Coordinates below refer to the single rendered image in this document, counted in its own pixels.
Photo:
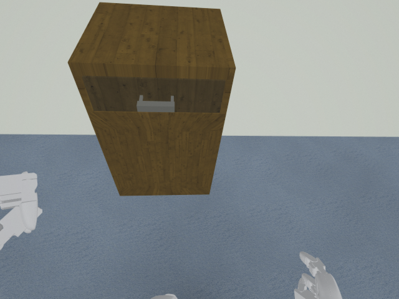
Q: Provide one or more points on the handle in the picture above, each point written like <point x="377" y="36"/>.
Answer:
<point x="155" y="106"/>

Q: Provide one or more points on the cabinet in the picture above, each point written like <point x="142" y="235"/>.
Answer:
<point x="156" y="153"/>

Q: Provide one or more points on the left robot hand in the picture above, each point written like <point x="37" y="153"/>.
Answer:
<point x="18" y="192"/>

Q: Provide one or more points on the right robot hand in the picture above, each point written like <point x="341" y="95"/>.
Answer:
<point x="323" y="286"/>

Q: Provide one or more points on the drawer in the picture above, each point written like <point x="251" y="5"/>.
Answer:
<point x="120" y="94"/>

